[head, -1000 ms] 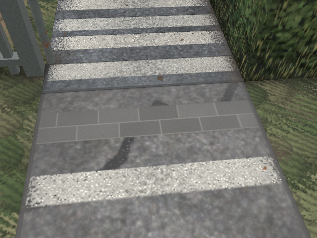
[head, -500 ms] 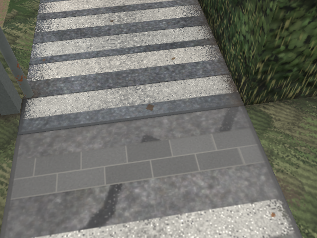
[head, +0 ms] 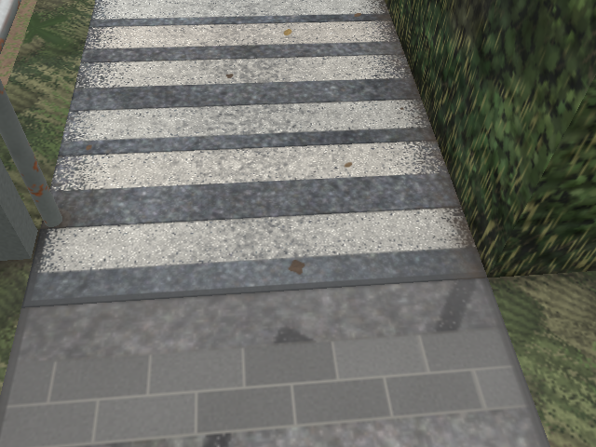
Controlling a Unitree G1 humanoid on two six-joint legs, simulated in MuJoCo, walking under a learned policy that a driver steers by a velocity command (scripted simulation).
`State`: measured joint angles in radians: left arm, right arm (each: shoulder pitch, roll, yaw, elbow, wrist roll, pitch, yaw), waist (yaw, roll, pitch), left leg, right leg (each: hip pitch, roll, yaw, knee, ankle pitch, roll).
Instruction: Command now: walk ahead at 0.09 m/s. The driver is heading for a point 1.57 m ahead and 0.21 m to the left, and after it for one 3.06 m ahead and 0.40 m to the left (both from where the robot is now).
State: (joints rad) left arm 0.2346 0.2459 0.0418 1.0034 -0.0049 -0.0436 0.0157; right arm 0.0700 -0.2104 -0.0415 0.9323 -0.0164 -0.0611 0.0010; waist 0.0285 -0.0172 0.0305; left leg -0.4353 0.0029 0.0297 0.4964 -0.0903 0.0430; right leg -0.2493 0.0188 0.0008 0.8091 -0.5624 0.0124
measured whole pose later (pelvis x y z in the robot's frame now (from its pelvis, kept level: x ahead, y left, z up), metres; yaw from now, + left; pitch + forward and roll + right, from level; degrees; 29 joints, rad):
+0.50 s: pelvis +0.06 -0.02 +0.01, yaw +0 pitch +0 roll +0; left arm 0.26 0.19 0.03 1.09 0.01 -0.02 0.03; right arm 0.15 -0.21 -0.04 1.05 0.00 0.00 -0.03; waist 0.00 0.01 0.03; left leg -0.31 0.01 0.03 0.49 -0.18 0.01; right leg -0.18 -0.02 -0.02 0.51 -0.32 0.01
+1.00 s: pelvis +0.07 -0.02 +0.01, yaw +1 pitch -1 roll +0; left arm 0.28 0.18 0.02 1.10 0.00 -0.01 0.04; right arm 0.13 -0.20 -0.04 1.11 0.00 0.02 -0.04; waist 0.00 0.00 0.04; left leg -0.28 0.02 0.01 0.50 -0.21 0.00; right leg -0.13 -0.01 -0.03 0.49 -0.34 0.00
